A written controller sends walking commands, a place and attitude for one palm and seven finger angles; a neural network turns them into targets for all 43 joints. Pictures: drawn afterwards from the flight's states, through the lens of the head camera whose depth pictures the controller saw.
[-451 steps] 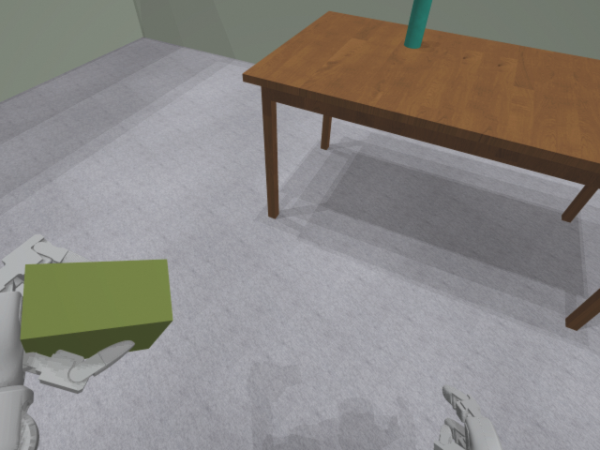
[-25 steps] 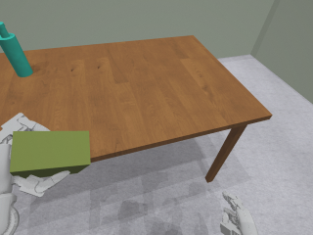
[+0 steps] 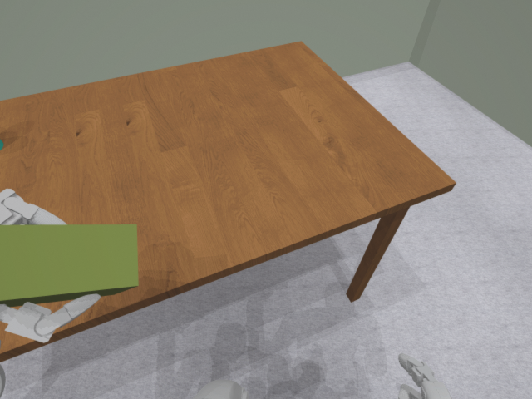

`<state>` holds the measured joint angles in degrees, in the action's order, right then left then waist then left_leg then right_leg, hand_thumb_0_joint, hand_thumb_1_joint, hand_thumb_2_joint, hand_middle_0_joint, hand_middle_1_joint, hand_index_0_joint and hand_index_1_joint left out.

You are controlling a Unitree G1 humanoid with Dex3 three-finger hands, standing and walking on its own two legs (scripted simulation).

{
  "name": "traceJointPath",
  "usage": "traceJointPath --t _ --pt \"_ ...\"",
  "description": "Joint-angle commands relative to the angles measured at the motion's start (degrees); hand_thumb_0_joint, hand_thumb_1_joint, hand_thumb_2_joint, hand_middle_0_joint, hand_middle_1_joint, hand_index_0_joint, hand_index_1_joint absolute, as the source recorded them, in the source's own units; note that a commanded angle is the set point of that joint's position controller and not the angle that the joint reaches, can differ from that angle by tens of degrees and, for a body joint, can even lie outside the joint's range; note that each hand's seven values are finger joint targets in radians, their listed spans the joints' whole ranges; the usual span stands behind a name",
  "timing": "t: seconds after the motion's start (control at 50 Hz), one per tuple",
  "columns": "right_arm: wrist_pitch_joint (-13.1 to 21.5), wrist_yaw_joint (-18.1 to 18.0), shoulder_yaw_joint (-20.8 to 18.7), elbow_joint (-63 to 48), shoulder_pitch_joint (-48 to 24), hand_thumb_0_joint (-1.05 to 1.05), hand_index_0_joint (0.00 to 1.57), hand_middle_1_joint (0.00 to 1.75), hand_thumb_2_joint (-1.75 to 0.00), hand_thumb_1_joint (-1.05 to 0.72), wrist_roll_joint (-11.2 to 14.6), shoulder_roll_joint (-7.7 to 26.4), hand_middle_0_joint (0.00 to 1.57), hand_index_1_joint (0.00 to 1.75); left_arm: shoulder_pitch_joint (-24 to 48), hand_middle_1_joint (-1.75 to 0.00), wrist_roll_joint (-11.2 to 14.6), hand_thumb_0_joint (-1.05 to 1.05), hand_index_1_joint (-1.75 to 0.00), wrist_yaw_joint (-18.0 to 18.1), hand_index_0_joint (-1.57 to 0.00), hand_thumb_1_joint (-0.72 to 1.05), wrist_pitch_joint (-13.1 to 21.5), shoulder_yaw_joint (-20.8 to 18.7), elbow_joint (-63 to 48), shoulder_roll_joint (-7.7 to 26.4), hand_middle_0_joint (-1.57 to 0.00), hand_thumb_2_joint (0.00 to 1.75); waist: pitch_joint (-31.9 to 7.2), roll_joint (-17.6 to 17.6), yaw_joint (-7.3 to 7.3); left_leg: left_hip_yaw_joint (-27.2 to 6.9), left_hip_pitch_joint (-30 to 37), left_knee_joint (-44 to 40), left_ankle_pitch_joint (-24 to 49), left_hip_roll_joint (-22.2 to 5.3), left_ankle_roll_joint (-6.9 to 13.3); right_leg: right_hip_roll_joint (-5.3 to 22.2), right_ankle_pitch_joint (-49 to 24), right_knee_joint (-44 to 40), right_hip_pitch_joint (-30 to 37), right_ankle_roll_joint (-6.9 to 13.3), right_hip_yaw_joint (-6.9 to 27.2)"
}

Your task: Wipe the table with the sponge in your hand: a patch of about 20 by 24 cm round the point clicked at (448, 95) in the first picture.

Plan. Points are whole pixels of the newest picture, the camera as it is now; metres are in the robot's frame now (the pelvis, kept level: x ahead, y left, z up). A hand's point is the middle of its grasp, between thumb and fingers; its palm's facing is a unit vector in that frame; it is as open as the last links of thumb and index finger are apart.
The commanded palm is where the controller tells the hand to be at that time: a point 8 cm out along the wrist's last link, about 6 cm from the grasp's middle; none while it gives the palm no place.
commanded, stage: shuffle to correct the standing spot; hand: left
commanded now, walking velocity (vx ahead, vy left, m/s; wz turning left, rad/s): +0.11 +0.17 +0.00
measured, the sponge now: (86, 266) +0.23 +0.21 +0.16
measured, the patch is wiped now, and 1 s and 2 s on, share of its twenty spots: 0.00 0.00 0.00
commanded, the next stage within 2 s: come to a stop and stand still in 0.26 s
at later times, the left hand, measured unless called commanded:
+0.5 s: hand out of the picture +0.24 +0.29 +0.20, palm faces +0.39 -0.77 -0.50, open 10.1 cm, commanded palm +0.19 +0.34 +0.19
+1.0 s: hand out of the picture +0.24 +0.35 +0.20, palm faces +0.40 -0.80 -0.44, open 10.1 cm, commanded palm +0.20 +0.38 +0.19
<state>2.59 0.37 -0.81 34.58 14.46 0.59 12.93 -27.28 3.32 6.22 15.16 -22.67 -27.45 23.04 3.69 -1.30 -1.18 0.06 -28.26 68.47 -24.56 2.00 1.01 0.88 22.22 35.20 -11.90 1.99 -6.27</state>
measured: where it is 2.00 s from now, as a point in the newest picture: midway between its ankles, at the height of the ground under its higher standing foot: outside the picture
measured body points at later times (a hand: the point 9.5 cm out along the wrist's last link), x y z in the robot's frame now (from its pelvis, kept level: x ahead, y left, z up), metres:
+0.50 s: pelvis +0.04 +0.06 -0.01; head +0.06 +0.04 +0.44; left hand +0.22 +0.33 +0.23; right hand +0.23 -0.14 -0.10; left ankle +0.10 +0.19 -0.70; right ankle +0.05 -0.02 -0.73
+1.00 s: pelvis +0.03 +0.10 +0.01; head +0.04 +0.12 +0.46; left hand +0.21 +0.39 +0.23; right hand +0.21 -0.12 -0.05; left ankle +0.07 +0.22 -0.73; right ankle +0.05 -0.02 -0.73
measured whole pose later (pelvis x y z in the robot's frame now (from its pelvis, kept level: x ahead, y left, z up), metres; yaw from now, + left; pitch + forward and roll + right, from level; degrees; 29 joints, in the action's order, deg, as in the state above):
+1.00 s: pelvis +0.03 +0.10 +0.01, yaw -1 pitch -1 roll -1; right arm 5.9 -2.4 0.6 31.8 10.8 0.6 10.6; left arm -28.4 3.3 7.5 12.8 -24.8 -31.0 24.7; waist 2.6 0.0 0.1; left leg 3.0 -15.1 29.0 -12.5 -3.1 -0.2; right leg 1.0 12.3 25.5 -11.7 -0.2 -5.0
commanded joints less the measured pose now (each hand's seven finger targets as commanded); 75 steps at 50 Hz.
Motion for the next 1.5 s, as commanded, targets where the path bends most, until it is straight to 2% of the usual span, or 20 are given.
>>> traceJointPath --t 0.0,0.14,0.18,0.22,0.26,0.32,0.38,0.44,0.46,0.52,0.58,0.62,0.68,0.76,0.88,1.08,1.36,1.38,1.4,1.48 --pt "2.5 0.5 -1.7 -9.4 -6.8 0.0 0.2 0.3 -0.9 -0.9 -0.2 5.4 0.2 0.3 -0.1 -1.6 -0.2 0.0 -1.6 1.8 -1.2 0.1 4.7 -8.5 -11.0 9.1 -1.2 1.3 -3.6 2.7 1.76 -5.3 -16.4 1.1 4.5 -7.5 -0.5 19.0 -35.7 -12.9 9.1 7.7 15.5" --pt "7.0 -2.4 -3.0 -8.5 -8.3 0.0 0.2 0.3 -0.9 -0.9 0.0 3.9 0.2 0.3 10.7 -1.6 -1.3 0.0 -1.6 2.3 -1.2 0.1 2.6 -5.8 -11.5 9.1 -1.2 1.3 -5.7 9.2 2.0 10.7 19.0 -34.3 18.7 -0.3 0.5 11.5 -31.5 -5.5 -2.0 1.9 4.7" --pt "7.0 -3.1 -3.5 -9.3 -6.8 0.0 0.2 0.3 -0.9 -0.9 0.4 4.9 0.2 0.3 9.4 -1.6 -1.1 0.0 -1.6 2.1 -1.2 0.1 2.5 -6.0 -13.2 8.8 -1.2 1.3 -10.7 1.2 -0.07 3.3 29.8 -39.0 22.0 -3.9 3.9 8.1 -26.2 12.6 -6.3 -1.2 2.6" --pt "6.8 -2.5 -4.4 -11.0 -8.2 0.0 0.2 0.3 -0.9 -0.9 0.0 6.6 0.2 0.3 11.2 -1.6 -1.2 0.0 -1.6 2.2 -1.2 0.1 3.5 -7.8 -17.2 11.4 -1.2 1.3 -14.9 -12.4 1.26 -20.6 28.6 -45.4 32.6 -19.4 14.5 -0.2 11.1 38.7 -16.4 -2.8 5.6" --pt "7.2 -2.5 -4.2 -9.5 -9.6 0.0 0.2 0.3 -0.9 -0.9 0.0 6.4 0.2 0.3 7.5 -1.6 -1.2 0.0 -1.6 2.2 -1.2 0.1 2.7 -10.2 -10.4 12.6 -1.2 1.3 -9.8 -8.8 2.23 -17.2 16.9 -47.9 21.4 -18.3 14.9 2.2 10.8 40.2 -18.5 -2.8 6.4" --pt "7.4 -1.4 -3.1 -9.9 -9.6 0.0 0.2 0.3 -0.9 -0.9 0.5 4.7 0.2 0.3 6.6 -1.6 -0.4 0.0 -1.6 1.4 -1.2 0.1 3.0 -9.8 -18.9 11.2 -1.2 1.3 -10.7 -15.6 2.25 -7.6 5.3 -46.4 11.4 -13.5 11.3 3.9 7.8 24.4 -7.3 -2.3 3.6" --pt "7.3 -1.3 -1.0 -10.6 -8.6 0.0 0.2 0.3 -0.9 -0.9 1.1 4.2 0.2 0.3 1.5 -1.6 0.6 0.0 -1.6 1.5 -1.2 0.1 2.4 -10.8 -20.4 11.2 -1.2 1.3 -12.3 -8.6 2.69 -5.0 -2.2 -41.3 -1.7 -10.9 6.2 1.6 -2.3 -0.9 7.1 -2.0 1.3" --pt "6.5 -1.5 -0.2 -10.3 -7.8 0.0 0.2 0.3 -0.9 -0.9 0.3 3.2 0.2 0.3 4.5 -1.6 0.9 0.0 -1.6 1.7 -1.2 0.1 0.4 -13.3 -16.3 14.2 -1.2 1.3 -7.3 18.3 2.23 1.9 -6.7 -3.0 -3.3 0.2 -1.9 23.5 -3.7 -24.3 -0.4 9.4 36.0" --pt "6.6 -1.1 -1.8 -9.8 -7.1 0.0 0.2 0.3 -0.9 -0.9 1.1 5.1 0.2 0.3 5.8 -1.6 1.2 0.0 -1.6 1.6 -1.2 0.1 -1.0 -9.9 -14.3 10.6 -1.2 1.3 -4.7 20.8 1.13 -0.8 -7.2 3.8 -0.7 -0.8 -2.7 23.5 -11.1 -24.6 -4.0 10.4 37.6" --pt "7.0 -2.3 0.4 -6.5 -7.6 0.0 0.2 0.3 -0.9 -0.9 0.0 3.6 0.2 0.3 5.1 -1.6 0.4 0.0 -1.6 2.2 -1.2 0.1 -1.3 -9.4 -6.0 8.9 -1.2 1.3 -5.7 6.9 0.76 -1.5 -5.4 -5.4 0.2 -4.8 -2.2 17.8 -34.8 -13.5 3.3 8.4 18.4" --pt "7.5 -3.1 1.0 -5.9 -9.0 0.0 0.2 0.3 -0.9 -0.9 -0.5 1.8 0.2 0.3 6.1 -1.6 -1.3 0.0 -1.6 2.5 -1.2 0.1 -1.2 -3.7 -0.1 3.9 -1.2 1.3 -8.2 8.7 1.65 5.4 9.1 -34.6 6.8 -0.8 -0.1 10.3 -38.8 -8.1 5.7 3.2 7.7" --pt "8.3 -3.4 -0.2 -6.5 -8.8 0.0 0.2 0.3 -0.9 -0.9 -0.8 3.0 0.2 0.3 9.3 -1.6 -1.3 0.0 -1.6 2.8 -1.2 0.1 -1.3 -0.4 -3.3 2.1 -1.2 1.3 -12.0 6.2 1.45 6.3 19.2 -46.3 21.0 -0.6 0.2 7.9 -39.9 -3.2 7.5 0.6 6.0" --pt "8.0 -3.2 -2.3 -9.3 -9.6 0.0 0.2 0.3 -0.9 -0.9 -0.1 5.9 0.2 0.3 12.2 -1.6 -1.7 0.0 -1.6 3.0 -1.2 0.1 -0.8 0.5 -14.3 3.6 -1.2 1.3 -13.4 -1.6 2.78 -6.6 29.7 -43.5 44.2 -14.3 5.3 4.0 -12.1 2.0 -3.7 -2.7 5.0" --pt "7.9 -2.7 -1.1 -10.5 -11.4 0.0 0.2 0.3 -0.9 -0.9 -0.4 4.7 0.2 0.3 10.1 -1.6 -2.6 0.0 -1.6 3.1 -1.2 0.1 0.1 -8.7 -26.3 14.2 -1.2 1.3 -10.5 -14.1 2.66 -5.5 17.5 -44.9 37.6 -11.3 2.7 2.1 -10.7 -5.5 4.2 -1.9 2.6" --pt "5.7 -2.9 -1.2 -10.5 -6.9 0.0 0.2 0.3 -0.9 -0.9 0.0 4.9 0.2 0.3 -4.0 -1.6 0.6 0.0 -1.6 2.5 -1.2 0.1 -0.4 -8.3 -12.4 7.1 -1.2 1.3 -10.4 -4.9 1.25 -1.7 12.0 -44.6 18.2 -7.3 -0.4 3.2 -18.6 -11.4 6.9 -0.3 6.7" --pt "6.9 -4.5 -0.2 -9.7 -8.8 0.0 0.2 0.3 -0.9 -0.9 0.2 5.4 0.2 0.3 14.0 -1.6 -1.2 0.0 -1.6 1.9 -1.2 0.1 -3.3 2.2 -9.7 3.0 -1.2 1.3 -4.3 -0.3 1.24 -2.7 11.7 -51.3 -1.5 -7.4 0.6 1.4 -2.4 -17.1 0.1 -2.4 6.7" --pt "6.8 -3.3 -0.8 -9.5 -7.5 0.0 0.2 0.3 -0.9 -0.9 0.2 4.9 0.2 0.3 -0.6 -1.6 -0.3 0.0 -1.6 2.5 -1.2 0.1 -2.7 -4.9 -9.7 5.8 -1.2 1.3 -9.5 -2.2 1.68 -2.5 12.9 -48.9 12.4 -6.6 -0.7 1.2 -15.5 -14.8 6.4 -1.4 5.1" --pt "8.8 -3.6 -1.9 -9.3 -4.0 0.0 0.2 0.3 -0.9 -0.9 -3.4 8.2 0.2 0.3 61.4 -1.6 -8.1 0.0 -1.6 0.9 -1.2 0.1 3.5 -35.8 -24.3 51.4 -1.2 1.3 -2.8 5.2 4.37 1.7 6.4 -38.4 16.1 -8.2 0.4 7.0 -19.1 -19.2 -2.0 -2.6 10.4" --pt "8.4 -4.0 0.5 -4.8 -4.7 0.0 0.2 0.3 -0.9 -0.9 -1.1 0.7 0.2 0.3 25.9 -1.6 -2.8 0.0 -1.6 -1.4 -1.2 0.1 1.0 -12.7 12.2 16.1 -1.2 1.3 -12.5 8.1 2.02 1.2 14.8 -41.5 16.9 -2.9 0.0 8.1 -18.7 -15.4 -0.1 1.4 9.6" --pt "9.4 -1.6 -2.1 -8.9 -4.3 0.0 0.2 0.3 -0.9 -0.9 0.5 6.4 0.2 0.3 6.1 -1.6 0.4 0.0 -1.6 -1.6 -1.2 0.1 1.4 -0.6 -0.5 4.3 -1.2 1.3 -13.0 -4.6 3.75 -0.1 19.7 -45.5 21.0 -6.0 0.0 3.6 -15.5 -13.2 2.4 -0.8 8.0"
